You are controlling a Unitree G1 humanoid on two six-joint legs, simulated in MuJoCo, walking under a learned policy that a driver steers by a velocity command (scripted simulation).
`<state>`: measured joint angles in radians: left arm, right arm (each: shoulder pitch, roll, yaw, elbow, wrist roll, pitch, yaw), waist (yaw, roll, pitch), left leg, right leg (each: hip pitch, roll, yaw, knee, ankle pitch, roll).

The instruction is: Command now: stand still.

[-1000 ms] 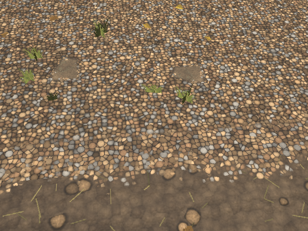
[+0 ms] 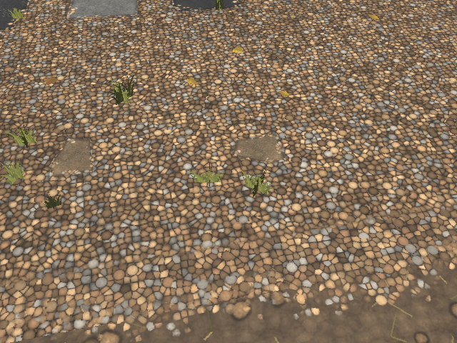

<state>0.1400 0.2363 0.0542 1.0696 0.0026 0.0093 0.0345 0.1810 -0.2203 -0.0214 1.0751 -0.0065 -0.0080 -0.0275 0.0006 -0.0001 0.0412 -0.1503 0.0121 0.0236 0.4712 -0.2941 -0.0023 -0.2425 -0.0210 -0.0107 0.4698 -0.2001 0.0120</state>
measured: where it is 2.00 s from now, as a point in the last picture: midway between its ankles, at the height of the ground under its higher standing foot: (251, 342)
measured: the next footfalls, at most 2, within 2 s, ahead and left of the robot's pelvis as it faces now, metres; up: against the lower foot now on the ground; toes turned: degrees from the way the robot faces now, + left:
left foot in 1.70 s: +0.48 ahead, +0.10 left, +0.00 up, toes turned +3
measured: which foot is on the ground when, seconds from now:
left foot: down 0.00-1.00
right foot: down 0.00-1.00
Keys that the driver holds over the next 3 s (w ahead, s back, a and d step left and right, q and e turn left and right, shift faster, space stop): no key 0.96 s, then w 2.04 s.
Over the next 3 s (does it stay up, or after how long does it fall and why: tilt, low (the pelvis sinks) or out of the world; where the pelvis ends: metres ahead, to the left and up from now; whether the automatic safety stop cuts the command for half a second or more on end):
stays up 1.04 0.03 0.00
